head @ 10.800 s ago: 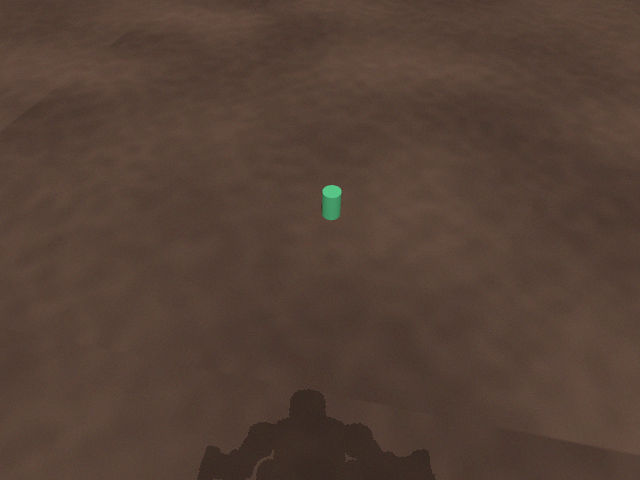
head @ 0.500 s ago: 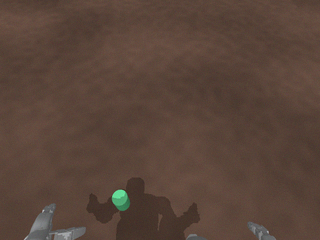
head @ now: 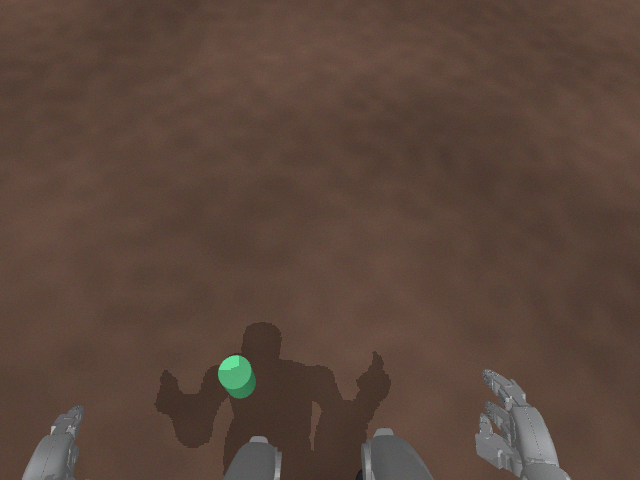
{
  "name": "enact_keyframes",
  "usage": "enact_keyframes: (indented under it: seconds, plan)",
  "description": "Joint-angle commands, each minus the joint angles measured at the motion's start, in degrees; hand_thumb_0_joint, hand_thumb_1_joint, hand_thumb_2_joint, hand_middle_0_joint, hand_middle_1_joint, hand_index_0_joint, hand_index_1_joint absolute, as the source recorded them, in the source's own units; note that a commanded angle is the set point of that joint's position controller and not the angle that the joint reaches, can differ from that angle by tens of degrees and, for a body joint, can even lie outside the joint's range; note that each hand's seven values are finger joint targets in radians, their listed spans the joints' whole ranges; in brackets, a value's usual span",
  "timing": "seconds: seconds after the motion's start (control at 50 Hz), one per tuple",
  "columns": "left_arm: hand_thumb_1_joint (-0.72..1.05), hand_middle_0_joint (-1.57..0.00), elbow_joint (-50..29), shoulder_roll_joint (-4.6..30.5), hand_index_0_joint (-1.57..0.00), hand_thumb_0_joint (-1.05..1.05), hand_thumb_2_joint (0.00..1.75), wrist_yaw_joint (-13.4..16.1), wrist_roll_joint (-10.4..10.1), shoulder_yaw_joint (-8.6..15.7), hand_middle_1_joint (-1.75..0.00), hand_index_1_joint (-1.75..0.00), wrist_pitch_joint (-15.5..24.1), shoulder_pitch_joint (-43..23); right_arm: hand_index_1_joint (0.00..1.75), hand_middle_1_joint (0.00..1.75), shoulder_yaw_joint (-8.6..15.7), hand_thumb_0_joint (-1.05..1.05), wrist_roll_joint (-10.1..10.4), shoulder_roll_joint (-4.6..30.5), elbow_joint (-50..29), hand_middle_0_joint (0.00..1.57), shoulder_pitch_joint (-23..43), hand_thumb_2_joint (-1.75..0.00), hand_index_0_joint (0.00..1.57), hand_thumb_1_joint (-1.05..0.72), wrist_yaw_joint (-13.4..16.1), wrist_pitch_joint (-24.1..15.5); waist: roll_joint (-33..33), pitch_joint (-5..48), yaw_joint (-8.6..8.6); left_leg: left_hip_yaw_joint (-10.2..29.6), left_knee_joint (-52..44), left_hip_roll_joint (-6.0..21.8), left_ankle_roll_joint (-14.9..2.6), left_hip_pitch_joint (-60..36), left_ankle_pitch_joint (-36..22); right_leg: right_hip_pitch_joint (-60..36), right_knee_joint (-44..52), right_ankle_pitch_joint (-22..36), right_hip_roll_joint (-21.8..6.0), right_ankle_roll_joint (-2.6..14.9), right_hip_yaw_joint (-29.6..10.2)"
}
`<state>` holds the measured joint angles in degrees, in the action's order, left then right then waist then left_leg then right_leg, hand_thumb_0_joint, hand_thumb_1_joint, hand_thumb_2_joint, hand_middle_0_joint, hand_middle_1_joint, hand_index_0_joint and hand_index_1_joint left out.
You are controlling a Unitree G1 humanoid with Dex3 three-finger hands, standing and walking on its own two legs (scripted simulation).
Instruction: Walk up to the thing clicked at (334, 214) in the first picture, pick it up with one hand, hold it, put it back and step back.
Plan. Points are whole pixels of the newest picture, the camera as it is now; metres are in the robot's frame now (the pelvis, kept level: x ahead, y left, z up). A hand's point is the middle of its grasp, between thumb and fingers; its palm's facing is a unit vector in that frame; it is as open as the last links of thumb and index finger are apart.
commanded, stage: go down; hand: left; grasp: from the side
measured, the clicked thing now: (238, 377) +0.37 +0.20 -0.62
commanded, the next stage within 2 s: none
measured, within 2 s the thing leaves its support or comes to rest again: neither
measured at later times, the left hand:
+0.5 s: hand (110, 420) +0.22 +0.32 -0.22, palm faces +0.10 -0.97 -0.22, open 17.2 cm
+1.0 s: hand (110, 393) +0.27 +0.36 -0.28, palm faces +0.12 -0.98 -0.13, open 17.5 cm
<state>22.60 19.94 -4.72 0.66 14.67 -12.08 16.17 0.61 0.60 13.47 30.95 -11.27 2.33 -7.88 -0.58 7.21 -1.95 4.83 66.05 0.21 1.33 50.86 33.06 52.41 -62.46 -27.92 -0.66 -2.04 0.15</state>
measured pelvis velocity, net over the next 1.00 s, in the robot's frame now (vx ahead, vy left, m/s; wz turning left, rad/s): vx -0.08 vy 0.00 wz -0.04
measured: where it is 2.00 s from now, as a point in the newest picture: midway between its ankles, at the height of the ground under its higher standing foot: outside the picture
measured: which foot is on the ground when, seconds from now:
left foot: down 0.00-1.00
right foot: down 0.00-1.00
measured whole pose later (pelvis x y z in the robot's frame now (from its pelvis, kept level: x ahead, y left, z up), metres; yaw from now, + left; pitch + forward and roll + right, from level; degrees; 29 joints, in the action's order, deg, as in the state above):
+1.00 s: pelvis -0.08 +0.00 -0.24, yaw -2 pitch +33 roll -5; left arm 52.8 39.2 -34.1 -10.3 39.5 22.0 -20.5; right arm -3.2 -0.1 19.6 37.7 -6.6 0.9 -10.5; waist -1.2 8.7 -4.3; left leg 7.7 118.4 -2.8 2.7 109.1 42.1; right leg 110.2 -112.1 -35.0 -0.6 -2.8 0.7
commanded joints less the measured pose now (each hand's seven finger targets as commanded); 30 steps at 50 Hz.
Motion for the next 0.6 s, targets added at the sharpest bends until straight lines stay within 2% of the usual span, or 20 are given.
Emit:
enact_keyframes:
  seconds: [0.0, 0.06, 0.1, 0.14, 0.16, 0.18, 0.2, 0.24, 0.28, 0.3, 0.34, 0.36, 0.4, 0.42, 0.44, 0.48, 0.5, 0.52, 0.56, 0.58]
  plan:
    - [-0.44, -0.05, -8.4, 11.1, -0.05, 0.0, 0.07, -1.5, -1.1, 6.5, -0.06, -0.07, 4.0, 3.2, 0.3, 0.3, 3.9, 0.0, -0.2, 8.8, -7.6, 0.2, -0.8, -0.89, 0.2, -0.86, 0.8, -3.5, 5.4, 15.1, 0.19, -2.7, -4.7, 0.1, -1.04, -3.9, -24.5, -7.8, 1.5, 17.4, 0.6, 2.98, 2.3]
    - [-0.41, -0.05, -10.0, 12.4, -0.05, 0.0, 0.07, -3.1, -2.1, 8.4, -0.05, -0.06, 6.1, 4.0, 0.3, 0.3, 4.1, 0.0, -0.1, 9.0, -8.6, 0.2, -0.4, -0.9, 0.2, -0.9, 0.3, -4.0, 5.9, 16.4, 1.47, -3.0, -2.3, -0.4, -1.18, -1.0, -23.4, -5.7, -1.0, 16.8, 0.3, 3.22, 2.0]
    - [-0.42, -0.06, -10.4, 12.3, -0.05, 0.0, 0.06, -4.5, -2.8, 9.0, -0.05, -0.06, 7.4, 5.9, 0.3, 0.3, 4.2, 0.0, -0.2, 9.1, -9.0, 0.2, 0.0, -0.9, 0.2, -0.91, 0.1, -4.1, 6.2, 18.0, 1.59, -2.8, -0.6, -0.5, -1.2, 0.1, -23.7, -4.1, -2.8, 16.7, 0.4, 3.24, 2.1]
    - [-0.41, -0.05, -10.4, 14.0, -0.05, 0.0, 0.06, -5.2, -3.3, 10.2, -0.05, -0.05, 9.1, 1.1, 0.3, 0.3, 4.3, 0.0, -0.2, 9.6, -8.9, 0.2, 0.4, -0.91, 0.2, -0.92, -0.3, -4.3, 4.8, 17.5, 0.8, -2.6, 1.6, -0.5, -1.46, 3.6, -20.9, -1.2, -4.6, 14.9, 0.3, 3.13, 2.1]
    - [-0.44, -0.05, -7.0, 14.0, -0.05, 0.0, 0.06, -5.7, -3.4, 10.4, -0.04, -0.05, 10.1, 1.5, 0.3, 0.3, 4.2, 0.0, -0.2, 9.6, -7.3, 0.2, 0.1, -0.91, 0.2, -0.92, -0.4, -4.3, 4.9, 16.6, 0.52, -2.6, 3.0, -0.6, -1.55, 5.7, -19.1, 1.2, -6.0, 13.3, 0.4, 3.17, 1.9]
    - [-0.43, -0.05, -7.7, 15.2, -0.04, 0.0, 0.06, -6.3, -4.0, 11.7, -0.05, -0.05, 11.9, -2.8, 0.3, 0.3, 4.2, 0.0, -0.1, 10.0, -8.6, 0.2, 1.3, -0.91, 0.2, -0.94, -0.6, -4.7, 4.5, 16.4, 0.35, -2.7, 4.9, -0.8, -1.8, 8.6, -17.2, 3.4, -7.3, 12.0, 0.3, 3.06, 1.8]
    - [-0.45, -0.05, -1.3, 15.8, -0.05, 0.0, 0.07, -6.9, -4.5, 13.3, -0.06, -0.06, 13.2, -1.5, 0.3, 0.3, 4.1, 0.0, -0.2, 10.2, -6.8, 0.2, 0.5, -0.91, 0.2, -0.94, -0.8, -4.6, 3.4, 16.2, 0.2, -2.6, 6.5, -0.8, -1.87, 11.6, -15.4, 5.4, -9.2, 10.4, 0.3, 3.09, 1.6]
    - [-0.46, -0.05, -2.7, 16.9, -0.05, 0.0, 0.08, -8.7, -5.5, 13.6, -0.07, -0.07, 18.4, -10.5, 0.3, 0.3, 3.9, 0.0, -0.1, 10.4, -7.8, 0.2, 2.0, -0.91, 0.2, -0.95, -1.1, -5.3, 3.2, 18.3, -0.03, -2.7, 10.7, -1.1, -2.2, 15.7, -13.0, 10.1, -12.8, 8.6, 0.1, 3.02, 1.3]
    - [-0.5, -0.05, 2.5, 19.0, -0.06, 0.0, 0.06, -11.4, -7.0, 15.7, -0.08, -0.07, 23.1, -11.6, 0.3, 0.3, 4.0, 0.0, -0.2, 11.5, -5.6, 0.2, 1.0, -0.91, 0.2, -0.94, -1.0, -5.7, 3.6, 19.0, 0.68, -2.8, 13.6, -1.3, -2.24, 19.6, -9.3, 13.8, -16.0, 5.1, 0.1, 3.14, 1.0]
    - [-0.5, -0.05, -1.1, 21.2, -0.06, 0.0, 0.07, -12.8, -7.5, 16.4, -0.09, -0.08, 25.8, -16.4, 0.3, 0.3, 4.0, 0.0, -0.4, 11.8, -6.5, 0.2, 2.0, -0.91, 0.2, -0.94, -0.9, -6.2, 5.5, 22.5, 0.8, -2.9, 15.0, -1.4, -2.2, 20.0, -8.7, 14.4, -17.3, 4.6, 0.0, 3.16, 0.5]
    - [-0.53, -0.05, 0.4, 23.3, -0.07, 0.0, 0.06, -15.4, -8.0, 17.7, -0.1, -0.09, 28.5, -17.2, 0.3, 0.3, 4.3, 0.0, -0.6, 12.8, -5.2, 0.2, 1.6, -0.9, 0.2, -0.92, -0.5, -6.4, 8.5, 26.7, 1.54, -2.2, 16.0, -1.3, -1.6, 18.9, -9.7, 16.7, -20.4, 4.8, 0.1, 3.52, 0.6]
    - [-0.51, -0.05, 2.8, 22.6, -0.06, 0.0, 0.07, -16.4, -8.2, 17.4, -0.1, -0.09, 29.0, -16.4, 0.3, 0.3, 4.2, 0.0, -0.8, 13.1, -4.8, 0.2, 1.5, -0.91, 0.2, -0.93, -0.4, -6.4, 8.5, 26.9, 1.46, -2.1, 16.5, -1.4, -1.48, 19.7, -9.5, 17.6, -21.4, 4.6, 0.1, 3.58, 0.7]
    - [-0.55, -0.05, 3.7, 24.7, -0.06, 0.0, 0.08, -18.2, -9.0, 19.4, -0.1, -0.1, 30.3, -18.9, 0.3, 0.3, 4.0, 0.0, -0.8, 14.3, -3.5, 0.2, 1.5, -0.9, 0.2, -0.89, -0.3, -6.2, 10.6, 30.0, 2.54, -1.5, 17.5, -1.3, -1.06, 18.6, -11.2, 21.3, -24.2, 5.1, 0.3, 3.93, 1.3]
    - [-0.59, -0.06, 4.8, 25.6, -0.06, 0.0, 0.08, -18.8, -9.5, 21.0, -0.11, -0.11, 30.6, -19.5, 0.3, 0.3, 3.9, 0.0, -0.7, 14.6, -3.2, 0.2, 1.1, -0.9, 0.2, -0.89, -0.3, -6.1, 10.9, 31.4, 2.98, -1.1, 18.2, -1.3, -1.03, 19.3, -10.9, 22.3, -25.2, 4.6, 0.3, 4.02, 1.6]
    - [-0.6, -0.06, 4.0, 28.7, -0.06, 0.0, 0.07, -19.1, -9.8, 23.2, -0.1, -0.1, 31.1, -20.7, 0.3, 0.3, 3.8, 0.0, -0.7, 14.9, -2.8, 0.2, 1.0, -0.9, 0.2, -0.89, -0.3, -5.9, 10.8, 33.9, 4.01, -1.1, 19.0, -1.3, -1.1, 19.1, -12.5, 21.6, -25.9, 5.6, 0.4, 4.05, 1.7]
    - [-0.61, -0.06, 8.5, 26.7, -0.06, 0.0, 0.07, -20.1, -10.6, 23.4, -0.1, -0.1, 30.8, -18.3, 0.3, 0.3, 3.4, 0.0, -0.7, 14.8, -1.5, 0.2, 0.4, -0.9, 0.2, -0.88, -0.4, -5.5, 9.5, 35.6, 3.81, -1.4, 21.2, -1.6, -1.33, 20.9, -14.6, 21.8, -27.5, 7.4, 0.4, 4.09, 1.9]
    - [-0.61, -0.06, 9.2, 28.1, -0.06, 0.0, 0.07, -20.4, -11.1, 25.0, -0.1, -0.1, 30.6, -18.7, 0.3, 0.3, 3.1, 0.0, -0.5, 15.0, -1.6, 0.2, 0.6, -0.89, 0.2, -0.87, -0.4, -5.3, 8.9, 36.4, 3.93, -1.5, 22.1, -1.7, -1.49, 22.2, -15.1, 21.9, -28.4, 7.7, 0.4, 4.14, 2.0]
    - [-0.61, -0.06, 11.0, 27.8, -0.06, 0.0, 0.08, -21.0, -11.3, 24.9, -0.1, -0.1, 30.5, -19.1, 0.3, 0.3, 3.1, 0.0, -0.4, 15.4, -1.1, 0.2, 0.5, -0.9, 0.2, -0.88, -0.4, -5.0, 9.2, 36.3, 3.66, -1.2, 22.8, -1.6, -1.48, 22.4, -16.3, 23.7, -29.5, 8.3, 0.5, 4.22, 2.2]
    - [-0.61, -0.06, 10.0, 30.9, -0.06, 0.0, 0.07, -21.9, -11.6, 26.3, -0.1, -0.1, 30.9, -24.2, 0.3, 0.3, 3.2, 0.0, -0.3, 15.6, -0.5, 0.2, 0.8, -0.89, 0.2, -0.87, -0.3, -4.7, 8.6, 35.2, 3.37, -1.5, 24.6, -1.6, -1.79, 25.7, -13.8, 25.1, -30.2, 6.5, 0.4, 4.08, 2.0]
    - [-0.61, -0.06, 11.2, 31.1, -0.06, 0.0, 0.08, -22.5, -11.8, 26.2, -0.11, -0.11, 31.2, -25.8, 0.3, 0.3, 3.1, 0.0, -0.2, 15.5, -0.8, 0.2, 1.1, -0.89, 0.2, -0.87, -0.3, -4.6, 6.6, 34.2, 2.54, -2.0, 25.6, -1.7, -2.14, 28.7, -11.6, 24.7, -30.0, 5.3, 0.5, 3.89, 1.8]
